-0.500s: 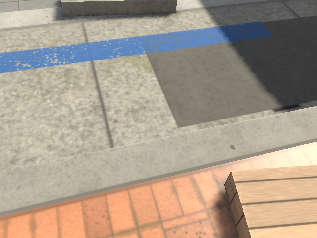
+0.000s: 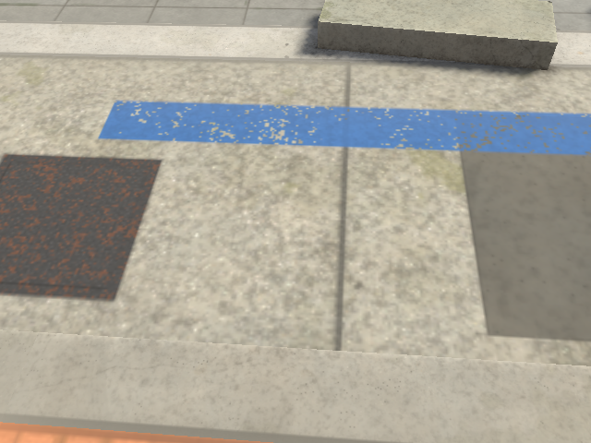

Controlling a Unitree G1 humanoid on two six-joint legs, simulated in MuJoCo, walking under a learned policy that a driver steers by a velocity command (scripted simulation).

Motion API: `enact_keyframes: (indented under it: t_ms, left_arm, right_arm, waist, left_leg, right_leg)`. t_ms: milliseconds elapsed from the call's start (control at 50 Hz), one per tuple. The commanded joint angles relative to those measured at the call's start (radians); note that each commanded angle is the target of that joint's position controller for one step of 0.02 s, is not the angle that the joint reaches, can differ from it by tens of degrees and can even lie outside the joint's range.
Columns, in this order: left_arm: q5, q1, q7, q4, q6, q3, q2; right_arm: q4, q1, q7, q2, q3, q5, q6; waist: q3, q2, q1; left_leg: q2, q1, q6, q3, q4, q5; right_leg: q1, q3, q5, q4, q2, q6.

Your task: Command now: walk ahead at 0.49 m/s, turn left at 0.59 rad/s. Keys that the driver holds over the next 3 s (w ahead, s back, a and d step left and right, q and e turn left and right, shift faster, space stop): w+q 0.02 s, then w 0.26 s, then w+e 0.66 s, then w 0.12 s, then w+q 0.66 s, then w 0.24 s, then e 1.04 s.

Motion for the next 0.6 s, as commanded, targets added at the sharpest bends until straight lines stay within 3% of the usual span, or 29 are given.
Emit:
enact_keyframes:
  t_ms: [20,100,160,200,240,260,280,300,320,340,360,380,400,420,480,600]
  left_arm:
    - [-0.002,0.019,-0.002,-0.036,-0.023,0.011,0.081]
    - [-0.005,0.071,-0.005,-0.004,-0.019,0.005,0.089]
    - [-0.003,0.136,0.001,0.029,-0.006,0.005,0.120]
    - [-0.001,0.167,0.006,0.054,0.011,0.004,0.137]
    - [-0.003,0.178,0.012,0.075,0.027,0.004,0.160]
    - [-0.008,0.179,0.013,0.084,0.036,0.001,0.160]
    - [-0.015,0.176,0.014,0.072,0.037,-0.007,0.142]
    - [-0.037,0.204,-0.002,0.014,0.032,-0.035,0.030]
    - [-0.032,0.200,0.001,0.011,0.034,-0.012,0.090]
    - [-0.022,0.093,0.005,-0.013,0.036,0.004,0.124]
    - [-0.027,0.071,0.000,-0.018,0.030,-0.004,0.093]
    - [-0.021,0.084,-0.003,0.003,0.035,-0.003,0.080]
    - [-0.001,0.110,-0.007,0.019,0.051,0.001,0.071]
    - [0.009,0.140,-0.015,0.039,0.068,0.001,0.053]
    - [0.002,0.088,-0.032,0.022,0.092,0.009,0.036]
    - [0.007,-0.126,-0.045,-0.056,0.089,-0.003,0.017]
  right_arm:
    - [-0.072,-0.015,0.015,-0.001,0.008,0.002,0.004]
    - [-0.110,-0.149,0.020,0.036,0.033,0.005,-0.006]
    - [-0.133,-0.237,0.019,0.029,0.039,0.003,-0.013]
    - [-0.139,-0.258,0.012,0.015,0.037,-0.003,-0.019]
    - [-0.110,-0.179,0.000,0.003,0.030,-0.010,-0.029]
    - [-0.060,-0.043,-0.007,-0.010,0.021,-0.017,-0.041]
    - [-0.003,0.120,-0.020,-0.061,0.001,-0.030,-0.050]
    - [0.008,0.242,-0.038,-0.169,-0.024,-0.043,-0.054]
    - [0.009,0.255,-0.044,-0.193,-0.034,0.004,-0.043]
    - [0.024,0.189,-0.047,-0.157,-0.024,0.023,-0.043]
    - [0.031,0.130,-0.045,-0.099,-0.008,0.025,-0.051]
    - [0.033,0.079,-0.041,-0.050,0.006,0.024,-0.060]
    - [0.038,0.050,-0.044,-0.018,0.015,0.028,-0.069]
    - [0.042,0.045,-0.046,-0.003,0.020,0.026,-0.077]
    - [0.075,0.093,-0.044,-0.023,0.014,0.029,-0.100]
    - [0.112,0.149,-0.054,-0.019,0.021,0.028,-0.105]
  waist:
    - [0.020,-0.118,-0.025]
    - [0.041,-0.126,-0.001]
    - [0.062,-0.128,0.029]
    - [0.064,-0.127,0.030]
    - [0.005,-0.146,-0.012]
    - [-0.068,-0.127,-0.076]
    - [-0.170,-0.102,-0.139]
    - [-0.327,0.103,-0.157]
    - [-0.379,0.105,-0.156]
    - [-0.213,0.009,-0.132]
    - [-0.107,0.004,-0.091]
    - [-0.048,-0.017,-0.048]
    - [-0.013,0.010,-0.015]
    - [-0.009,0.025,0.000]
    - [0.018,0.015,0.014]
    - [0.070,0.016,-0.015]
  left_leg:
    - [0.044,-0.106,-0.013,-0.022,-0.050,0.109]
    - [0.014,-0.008,-0.006,0.046,-0.318,0.251]
    - [0.001,0.038,0.012,0.098,-0.435,0.195]
    - [-0.017,0.052,0.037,0.121,-0.491,0.096]
    - [-0.074,0.187,0.072,0.151,-0.556,0.009]
    - [-0.105,0.365,0.095,0.160,-0.635,0.054]
    - [-0.031,0.627,0.129,0.066,-0.637,0.050]
    - [0.311,0.969,0.227,-0.377,-0.672,-0.036]
    - [0.439,0.960,0.288,-0.655,-0.800,0.086]
    - [0.372,0.841,0.244,-0.451,-0.798,0.162]
    - [0.326,0.695,0.201,-0.313,-0.832,0.226]
    - [0.274,0.591,0.145,-0.215,-0.872,0.242]
    - [0.233,0.511,0.107,-0.142,-0.902,0.248]
    - [0.215,0.469,0.094,-0.096,-0.926,0.259]
    - [0.199,0.461,0.092,-0.004,-0.967,0.339]
    - [0.185,0.494,0.077,0.141,-0.973,0.391]
  right_leg:
    - [0.031,0.167,0.229,-0.205,-0.289,-0.116]
    - [0.008,0.050,0.325,-0.188,-0.244,-0.088]
    - [0.077,0.045,0.355,-0.185,-0.277,-0.096]
    - [0.172,0.044,0.483,-0.134,-0.300,-0.101]
    - [0.230,0.018,0.778,0.029,-0.297,-0.091]
    - [0.201,-0.015,0.818,0.196,-0.274,-0.074]
    - [0.041,-0.029,0.634,0.410,-0.247,-0.053]
    - [-0.321,-0.041,0.059,0.791,-0.130,-0.008]
    - [-0.463,0.099,-0.338,0.981,-0.018,-0.004]
    - [-0.531,0.194,-0.256,0.996,-0.068,-0.014]
    - [-0.508,0.199,-0.191,0.928,-0.098,-0.018]
    - [-0.460,0.200,-0.149,0.852,-0.124,-0.016]
    - [-0.411,0.200,-0.124,0.807,-0.134,-0.005]
    - [-0.371,0.196,-0.096,0.798,-0.129,0.002]
    - [-0.430,0.197,-0.001,0.770,-0.124,0.010]
    - [-0.503,0.151,0.244,0.503,-0.110,0.004]
Next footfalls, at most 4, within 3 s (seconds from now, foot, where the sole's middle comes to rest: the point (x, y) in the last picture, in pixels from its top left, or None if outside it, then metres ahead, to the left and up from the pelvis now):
0.28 left None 0.29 0.12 -0.78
0.80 right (345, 410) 0.56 -0.04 -0.78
1.52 left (318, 279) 1.01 0.01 -0.93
1.96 right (368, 216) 1.26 -0.15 -0.93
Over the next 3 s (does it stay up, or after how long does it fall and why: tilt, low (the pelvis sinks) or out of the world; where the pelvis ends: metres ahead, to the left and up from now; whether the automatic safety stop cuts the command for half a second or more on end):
stays up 1.22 -0.07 -0.15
